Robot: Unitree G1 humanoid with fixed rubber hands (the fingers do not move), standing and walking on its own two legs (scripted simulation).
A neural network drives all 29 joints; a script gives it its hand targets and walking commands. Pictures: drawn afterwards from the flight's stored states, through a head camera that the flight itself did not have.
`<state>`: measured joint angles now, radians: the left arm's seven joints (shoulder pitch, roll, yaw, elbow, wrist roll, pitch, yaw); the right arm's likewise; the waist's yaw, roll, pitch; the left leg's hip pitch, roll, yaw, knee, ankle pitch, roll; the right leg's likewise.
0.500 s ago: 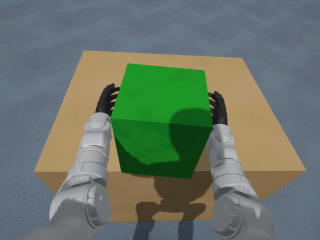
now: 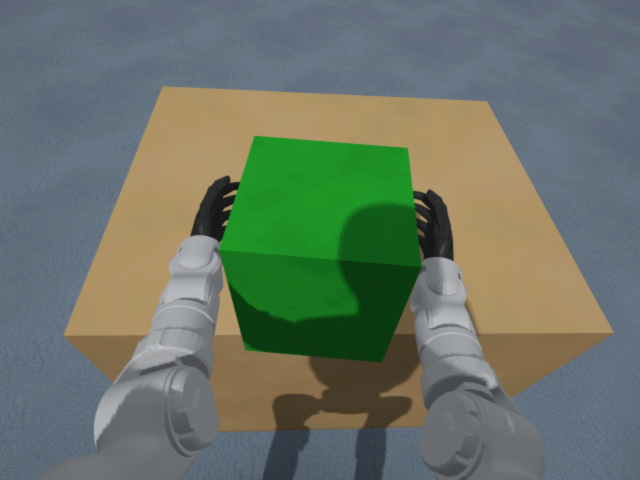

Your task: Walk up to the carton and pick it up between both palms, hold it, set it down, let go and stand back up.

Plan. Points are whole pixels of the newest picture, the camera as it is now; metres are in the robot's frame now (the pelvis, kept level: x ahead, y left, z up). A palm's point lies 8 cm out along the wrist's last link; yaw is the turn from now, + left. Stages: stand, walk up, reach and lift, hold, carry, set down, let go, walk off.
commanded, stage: set down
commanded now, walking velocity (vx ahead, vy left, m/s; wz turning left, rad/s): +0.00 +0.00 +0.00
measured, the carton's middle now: (321, 255) +0.41 +0.03 +0.02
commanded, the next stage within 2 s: none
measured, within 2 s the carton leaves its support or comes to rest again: neither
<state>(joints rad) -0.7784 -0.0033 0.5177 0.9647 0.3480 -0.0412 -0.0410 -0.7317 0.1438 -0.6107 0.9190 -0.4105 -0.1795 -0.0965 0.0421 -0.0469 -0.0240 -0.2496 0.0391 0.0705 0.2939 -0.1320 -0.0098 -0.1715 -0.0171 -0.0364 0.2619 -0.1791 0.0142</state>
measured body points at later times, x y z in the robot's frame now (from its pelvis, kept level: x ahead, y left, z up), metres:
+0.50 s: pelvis +0.00 +0.00 +0.00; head +0.04 +0.02 +0.45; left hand +0.41 +0.18 +0.06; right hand +0.41 -0.12 +0.06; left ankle +0.00 +0.12 -0.75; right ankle -0.04 -0.12 -0.75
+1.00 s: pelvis +0.00 +0.00 +0.00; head +0.05 +0.03 +0.45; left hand +0.41 +0.18 +0.06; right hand +0.41 -0.12 +0.06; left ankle +0.00 +0.12 -0.75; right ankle -0.04 -0.12 -0.75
